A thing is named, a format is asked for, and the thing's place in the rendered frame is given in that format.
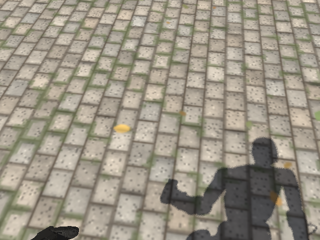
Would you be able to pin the left robot hand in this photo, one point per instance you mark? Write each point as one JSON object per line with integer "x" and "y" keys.
{"x": 57, "y": 233}

